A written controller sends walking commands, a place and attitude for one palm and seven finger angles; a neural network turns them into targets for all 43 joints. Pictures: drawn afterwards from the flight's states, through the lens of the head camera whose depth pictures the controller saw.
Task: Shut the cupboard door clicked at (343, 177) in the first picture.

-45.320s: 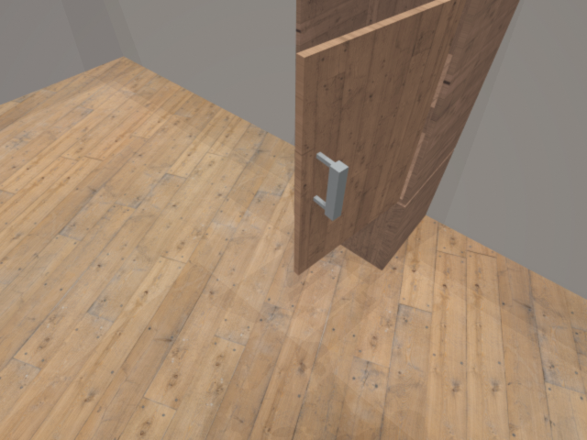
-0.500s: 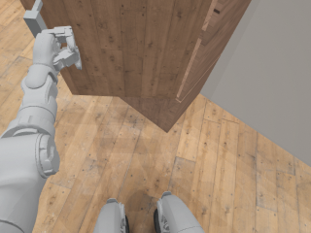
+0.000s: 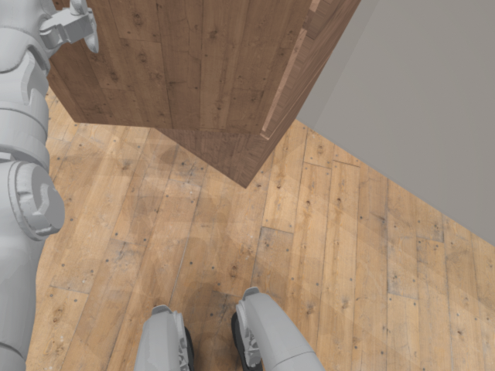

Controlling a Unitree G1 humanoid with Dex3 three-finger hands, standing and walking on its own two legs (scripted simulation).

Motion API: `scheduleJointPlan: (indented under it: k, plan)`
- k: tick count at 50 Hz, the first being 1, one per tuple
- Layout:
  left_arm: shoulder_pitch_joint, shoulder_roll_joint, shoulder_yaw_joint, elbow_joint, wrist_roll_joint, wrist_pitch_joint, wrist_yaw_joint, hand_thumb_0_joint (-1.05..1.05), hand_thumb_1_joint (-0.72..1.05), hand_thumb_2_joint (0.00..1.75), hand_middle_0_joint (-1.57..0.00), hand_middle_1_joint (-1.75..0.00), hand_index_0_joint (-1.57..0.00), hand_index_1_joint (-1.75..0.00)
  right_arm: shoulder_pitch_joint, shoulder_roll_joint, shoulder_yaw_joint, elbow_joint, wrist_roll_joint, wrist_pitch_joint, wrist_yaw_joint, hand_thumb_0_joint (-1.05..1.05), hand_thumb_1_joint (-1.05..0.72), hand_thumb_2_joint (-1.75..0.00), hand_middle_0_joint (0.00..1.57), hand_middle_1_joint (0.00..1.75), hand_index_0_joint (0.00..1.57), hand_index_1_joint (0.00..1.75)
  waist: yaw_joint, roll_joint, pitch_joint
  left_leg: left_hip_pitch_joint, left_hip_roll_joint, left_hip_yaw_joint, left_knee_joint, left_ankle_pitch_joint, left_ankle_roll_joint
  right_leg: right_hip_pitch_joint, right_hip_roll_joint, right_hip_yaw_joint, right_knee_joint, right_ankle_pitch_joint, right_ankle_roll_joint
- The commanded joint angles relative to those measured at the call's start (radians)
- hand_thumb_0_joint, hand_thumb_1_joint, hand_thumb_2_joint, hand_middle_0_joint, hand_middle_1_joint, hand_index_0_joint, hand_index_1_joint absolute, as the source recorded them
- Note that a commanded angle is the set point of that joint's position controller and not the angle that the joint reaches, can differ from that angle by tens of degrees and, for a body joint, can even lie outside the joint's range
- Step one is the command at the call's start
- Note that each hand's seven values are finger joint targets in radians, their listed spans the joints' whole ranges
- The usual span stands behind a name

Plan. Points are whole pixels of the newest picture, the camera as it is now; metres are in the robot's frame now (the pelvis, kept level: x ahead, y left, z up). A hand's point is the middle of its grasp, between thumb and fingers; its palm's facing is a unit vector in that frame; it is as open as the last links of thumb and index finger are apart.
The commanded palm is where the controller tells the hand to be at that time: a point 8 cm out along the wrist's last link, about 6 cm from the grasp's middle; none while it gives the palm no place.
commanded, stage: push the door shut along its arc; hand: left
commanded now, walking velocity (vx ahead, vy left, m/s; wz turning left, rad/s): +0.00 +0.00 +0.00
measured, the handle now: (4, 1) +0.63 +0.21 +0.11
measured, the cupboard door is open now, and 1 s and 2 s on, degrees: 34 28 28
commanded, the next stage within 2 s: pull the fist back off the door in 0.14 s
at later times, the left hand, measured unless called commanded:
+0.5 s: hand (104, 17) +0.61 +0.09 +0.09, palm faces +0.11 -0.99 -0.05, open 3.2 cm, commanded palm +0.58 +0.13 +0.10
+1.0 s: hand (104, 65) +0.53 +0.10 +0.10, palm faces +0.09 -1.00 -0.01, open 3.1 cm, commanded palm +0.49 +0.14 +0.10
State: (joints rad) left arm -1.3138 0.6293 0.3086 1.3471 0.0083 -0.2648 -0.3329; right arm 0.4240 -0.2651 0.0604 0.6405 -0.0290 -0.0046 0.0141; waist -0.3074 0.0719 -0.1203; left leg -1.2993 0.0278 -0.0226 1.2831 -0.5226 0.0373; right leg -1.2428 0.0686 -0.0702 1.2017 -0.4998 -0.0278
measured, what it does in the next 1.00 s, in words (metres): stands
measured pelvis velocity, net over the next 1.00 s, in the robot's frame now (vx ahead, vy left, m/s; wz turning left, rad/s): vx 0.02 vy -0.01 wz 0.04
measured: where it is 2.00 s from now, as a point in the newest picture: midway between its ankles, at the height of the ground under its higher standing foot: (218, 366)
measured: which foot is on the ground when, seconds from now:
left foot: down 0.00-1.00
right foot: down 0.00-1.00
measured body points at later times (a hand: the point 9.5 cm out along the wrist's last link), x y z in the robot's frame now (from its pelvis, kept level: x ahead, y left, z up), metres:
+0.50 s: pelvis +0.01 +0.00 +0.01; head +0.20 +0.02 +0.42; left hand +0.60 +0.15 +0.10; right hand -0.05 -0.24 -0.09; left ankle +0.03 +0.09 -0.62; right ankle +0.03 -0.11 -0.62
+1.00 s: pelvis +0.02 -0.01 +0.04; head +0.15 +0.00 +0.47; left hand +0.52 +0.15 +0.10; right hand +0.03 -0.28 -0.08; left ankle +0.03 +0.09 -0.62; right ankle +0.03 -0.11 -0.62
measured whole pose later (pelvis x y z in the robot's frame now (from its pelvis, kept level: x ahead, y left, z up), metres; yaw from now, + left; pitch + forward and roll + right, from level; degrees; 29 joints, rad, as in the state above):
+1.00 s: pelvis +0.02 -0.01 +0.04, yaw +2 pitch +24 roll -2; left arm -0.90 0.25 0.25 1.15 -0.02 -0.48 0.10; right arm 0.40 -0.26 -0.02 0.65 -0.06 0.05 0.09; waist -0.18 0.04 -0.16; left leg -1.03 0.01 -0.01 1.10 -0.49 0.01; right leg -0.99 0.05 -0.05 1.07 -0.49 -0.04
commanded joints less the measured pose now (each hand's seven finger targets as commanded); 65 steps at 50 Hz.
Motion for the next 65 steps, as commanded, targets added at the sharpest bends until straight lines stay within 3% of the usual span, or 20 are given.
scheduleJointPlan:
  k: [1, 12, 13, 14, 17, 19, 23, 26, 29, 34, 36, 38, 40, 45, 48, 52, 57, 59, 62, 65]
  plan:
    - [-0.538, 0.175, 0.015, -0.236, -0.022, -0.044, -0.012, 0.0, 0.9, 0.9, -1.3, -1.5, -1.3, -1.5, 0.253, -0.209, -0.084, -0.004, -0.005, -0.009, -0.01, 0.0, -0.9, -0.9, 0.2, 0.3, 0.2, 0.3, -0.032, 0.204, -0.639, 0.606, 0.011, -0.1, -0.097, 0.502, 0.003, 0.189, 0.004, 0.034, -0.145, 0.356, -0.008]
    - [-0.704, 0.105, -0.062, -0.196, -0.013, -0.019, -0.026, 0.0, 0.9, 0.9, -1.3, -1.5, -1.3, -1.5, 0.275, -0.213, -0.081, 0.046, -0.017, -0.036, -0.016, 0.0, -0.9, -0.9, 0.2, 0.3, 0.2, 0.3, -0.101, 0.246, -0.588, 0.63, 0.016, -0.122, -0.07, 0.503, 0.006, 0.061, 0.011, 0.013, -0.136, 0.315, -0.014]
    - [-0.658, 0.148, 0.168, -0.205, -0.087, -0.001, 0.167, 0.0, 0.9, 0.9, -1.3, -1.5, -1.3, -1.5, 0.317, -0.192, -0.063, 0.008, -0.039, -0.038, -0.004, 0.0, -0.9, -0.9, 0.2, 0.3, 0.2, 0.3, -0.03, 0.26, -0.623, 0.582, 0.026, -0.126, -0.087, 0.503, -0.001, 0.13, 0.003, 0.02, -0.142, 0.33, -0.01]
    - [-0.581, 0.12, 0.14, -0.196, -0.058, -0.001, 0.26, 0.0, 0.9, 0.9, -1.3, -1.5, -1.3, -1.5, 0.311, -0.189, -0.066, 0.0, -0.047, -0.04, 0.016, 0.0, -0.9, -0.9, 0.2, 0.3, 0.2, 0.3, -0.014, 0.28, -0.67, 0.606, 0.027, -0.131, -0.104, 0.524, -0.014, 0.142, 0.005, 0.017, -0.132, 0.329, -0.006]
    - [-0.533, -0.042, 0.069, -0.263, 0.037, -0.047, 0.492, 0.0, 0.9, 0.9, -1.3, -1.5, -1.3, -1.5, 0.322, -0.169, -0.085, -0.01, -0.088, -0.026, 0.073, 0.0, -0.9, -0.9, 0.2, 0.3, 0.2, 0.3, -0.024, 0.239, -0.64, 0.62, 0.027, -0.117, -0.106, 0.555, -0.022, 0.135, -0.001, 0.008, -0.139, 0.351, 0.007]
    - [-0.529, -0.041, 0.012, -0.314, 0.129, -0.097, 0.537, 0.0, 0.9, 0.9, -1.3, -1.5, -1.3, -1.5, 0.331, -0.178, -0.101, 0.001, -0.097, -0.008, 0.099, 0.0, -0.9, -0.9, 0.2, 0.3, 0.2, 0.3, -0.027, 0.242, -0.679, 0.668, 0.027, -0.118, -0.109, 0.599, -0.025, 0.152, -0.002, 0.01, -0.14, 0.375, 0.003]
    - [-0.543, -0.055, -0.009, -0.284, 0.098, -0.113, 0.487, 0.0, 0.9, 0.9, -1.3, -1.5, -1.3, -1.5, 0.313, -0.181, -0.11, 0.008, -0.072, 0.018, 0.097, 0.0, -0.9, -0.9, 0.2, 0.3, 0.2, 0.3, -0.04, 0.192, -0.652, 0.636, 0.009, -0.093, -0.158, 0.487, -0.015, 0.26, 0.002, 0.026, -0.196, 0.373, 0.007]
    - [-0.506, 0.031, 0.083, -0.296, 0.058, -0.139, 0.478, 0.0, 0.9, 0.9, -1.3, -1.5, -1.3, -1.5, 0.302, -0.176, -0.102, -0.001, -0.065, 0.02, 0.086, 0.0, -0.9, -0.9, 0.2, 0.3, 0.2, 0.3, -0.001, 0.173, -0.662, 0.604, -0.003, -0.07, -0.18, 0.469, -0.009, 0.35, 0.001, 0.042, -0.21, 0.399, 0.006]
    - [-0.41, 0.033, 0.097, -0.29, 0.07, -0.189, 0.49, 0.0, 0.9, 0.9, -1.3, -1.5, -1.3, -1.5, 0.289, -0.164, -0.098, -0.011, -0.069, 0.016, 0.088, 0.0, -0.9, -0.9, 0.2, 0.3, 0.2, 0.3, 0.023, 0.135, -0.622, 0.554, -0.009, -0.052, -0.191, 0.467, -0.006, 0.407, -0.003, 0.053, -0.21, 0.442, 0.008]
    - [-0.155, -0.051, 0.067, -0.247, 0.054, -0.21, 0.465, 0.0, 0.9, 0.9, -1.3, -1.5, -1.3, -1.5, 0.267, -0.156, -0.11, -0.032, -0.054, 0.028, 0.092, 0.0, -0.9, -0.9, 0.2, 0.3, 0.2, 0.3, 0.062, 0.045, -0.561, 0.504, -0.019, -0.013, -0.223, 0.465, -0.004, 0.522, -0.007, 0.068, -0.235, 0.531, 0.01]
    - [-0.135, -0.111, 0.03, -0.238, 0.03, -0.198, 0.445, 0.0, 0.9, 0.9, -1.3, -1.5, -1.3, -1.5, 0.253, -0.154, -0.114, -0.034, -0.043, 0.033, 0.089, 0.0, -0.9, -0.9, 0.2, 0.3, 0.2, 0.3, 0.051, 0.003, -0.494, 0.474, -0.023, -0.001, -0.237, 0.41, -0.001, 0.52, -0.008, 0.072, -0.26, 0.5, 0.017]
    - [-0.133, -0.095, 0.056, -0.278, -0.001, -0.208, 0.434, 0.0, 0.9, 0.9, -1.3, -1.5, -1.3, -1.5, 0.245, -0.156, -0.12, -0.038, -0.038, 0.036, 0.08, 0.0, -0.9, -0.9, 0.2, 0.3, 0.2, 0.3, 0.059, -0.039, -0.5, 0.453, -0.028, 0.003, -0.244, 0.384, 0.003, 0.564, -0.012, 0.086, -0.269, 0.504, 0.021]
    - [-0.142, -0.161, 0.013, -0.386, -0.023, -0.251, 0.423, 0.0, 0.9, 0.9, -1.3, -1.5, -1.3, -1.5, 0.225, -0.146, -0.126, -0.045, -0.038, 0.031, 0.077, 0.0, -0.9, -0.9, 0.2, 0.3, 0.2, 0.3, 0.075, 0.03, -0.565, 0.552, -0.03, 0.002, -0.245, 0.443, -0.004, 0.55, -0.014, 0.078, -0.257, 0.54, 0.016]
    - [-0.088, -0.253, -0.064, -0.43, -0.024, -0.299, 0.42, 0.0, 0.9, 0.9, -1.3, -1.5, -1.3, -1.5, 0.188, -0.14, -0.139, -0.028, -0.033, 0.034, 0.074, 0.0, -0.9, -0.9, 0.2, 0.3, 0.2, 0.3, 0.08, 0.045, -0.536, 0.636, -0.027, -0.006, -0.247, 0.462, -0.011, 0.484, -0.017, 0.063, -0.256, 0.512, 0.015]
    - [-0.068, -0.25, -0.063, -0.401, -0.023, -0.285, 0.434, 0.0, 0.9, 0.9, -1.3, -1.5, -1.3, -1.5, 0.162, -0.141, -0.138, -0.028, -0.029, 0.044, 0.066, 0.0, -0.9, -0.9, 0.2, 0.3, 0.2, 0.3, 0.082, 0.001, -0.485, 0.589, -0.033, 0.0, -0.258, 0.392, -0.007, 0.493, -0.021, 0.071, -0.271, 0.462, 0.018]
    - [-0.041, -0.248, -0.05, -0.466, -0.032, -0.316, 0.453, 0.0, 0.9, 0.9, -1.3, -1.5, -1.3, -1.5, 0.118, -0.135, -0.136, -0.043, -0.029, 0.041, 0.059, 0.0, -0.9, -0.9, 0.2, 0.3, 0.2, 0.3, 0.115, 0.029, -0.536, 0.641, -0.035, -0.003, -0.263, 0.421, -0.013, 0.505, -0.023, 0.067, -0.257, 0.468, 0.013]
    - [-0.081, -0.242, -0.068, -0.353, -0.007, -0.307, 0.468, 0.0, 0.9, 0.9, -1.3, -1.5, -1.3, -1.5, 0.092, -0.138, -0.129, -0.029, -0.027, 0.041, 0.05, 0.0, -0.9, -0.9, 0.2, 0.3, 0.2, 0.3, 0.075, -0.045, -0.429, 0.548, -0.036, -0.007, -0.264, 0.304, -0.006, 0.46, -0.027, 0.076, -0.273, 0.375, 0.021]
    - [-0.115, -0.193, -0.034, -0.368, -0.008, -0.312, 0.472, 0.0, 0.9, 0.9, -1.3, -1.5, -1.3, -1.5, 0.089, -0.143, -0.127, -0.04, -0.03, 0.039, 0.043, 0.0, -0.9, -0.9, 0.2, 0.3, 0.2, 0.3, 0.088, -0.019, -0.464, 0.543, -0.04, -0.008, -0.269, 0.295, -0.006, 0.484, -0.029, 0.083, -0.266, 0.37, 0.018]
    - [-0.096, -0.241, -0.057, -0.326, -0.017, -0.31, 0.464, 0.0, 0.9, 0.9, -1.3, -1.5, -1.3, -1.5, 0.076, -0.138, -0.124, -0.036, -0.028, 0.03, 0.045, 0.0, -0.9, -0.9, 0.2, 0.3, 0.2, 0.3, 0.083, -0.024, -0.479, 0.559, -0.036, -0.011, -0.258, 0.302, -0.009, 0.452, -0.027, 0.074, -0.261, 0.353, 0.017]
    - [0.028, -0.159, 0.011, -0.422, -0.032, -0.308, 0.44, 0.0, 0.9, 0.9, -1.3, -1.5, -1.3, -1.5, 0.071, -0.14, -0.122, -0.08, -0.019, 0.036, 0.042, 0.0, -0.9, -0.9, 0.2, 0.3, 0.2, 0.3, 0.161, 0.002, -0.59, 0.603, -0.04, 0.004, -0.292, 0.36, -0.012, 0.579, -0.028, 0.082, -0.261, 0.425, 0.012]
